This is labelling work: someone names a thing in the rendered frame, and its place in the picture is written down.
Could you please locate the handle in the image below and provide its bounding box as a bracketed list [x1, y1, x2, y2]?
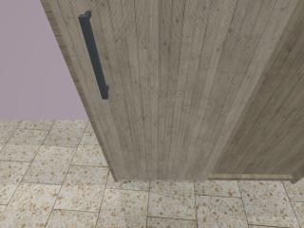
[78, 10, 109, 100]

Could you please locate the wardrobe door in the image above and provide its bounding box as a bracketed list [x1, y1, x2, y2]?
[48, 0, 298, 181]
[211, 0, 304, 175]

